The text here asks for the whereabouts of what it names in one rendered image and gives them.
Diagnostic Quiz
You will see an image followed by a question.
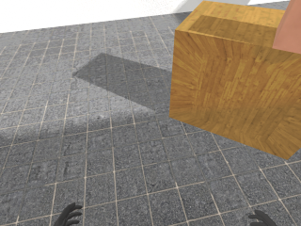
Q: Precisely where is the carton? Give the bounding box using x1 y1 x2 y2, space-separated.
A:
272 0 301 54

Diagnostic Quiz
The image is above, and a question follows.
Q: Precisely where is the robot right hand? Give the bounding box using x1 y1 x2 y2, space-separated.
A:
248 209 277 226

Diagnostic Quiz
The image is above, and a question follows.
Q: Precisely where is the robot left hand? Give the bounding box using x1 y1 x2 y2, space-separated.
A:
53 202 83 226

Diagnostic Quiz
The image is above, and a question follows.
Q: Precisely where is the pedestal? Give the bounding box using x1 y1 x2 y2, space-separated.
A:
169 0 301 160

